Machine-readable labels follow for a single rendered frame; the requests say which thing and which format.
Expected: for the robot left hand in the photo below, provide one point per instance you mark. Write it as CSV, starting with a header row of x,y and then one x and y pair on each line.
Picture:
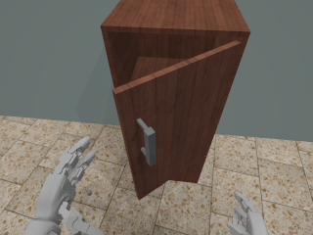
x,y
60,184

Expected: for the cupboard door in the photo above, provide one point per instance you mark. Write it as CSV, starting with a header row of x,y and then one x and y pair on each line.
x,y
181,104

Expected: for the handle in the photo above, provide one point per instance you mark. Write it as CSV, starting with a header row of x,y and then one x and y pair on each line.
x,y
150,150

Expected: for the robot right hand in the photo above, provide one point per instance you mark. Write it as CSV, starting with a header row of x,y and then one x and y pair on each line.
x,y
252,221

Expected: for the robot left forearm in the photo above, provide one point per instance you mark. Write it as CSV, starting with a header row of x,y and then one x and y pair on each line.
x,y
39,226

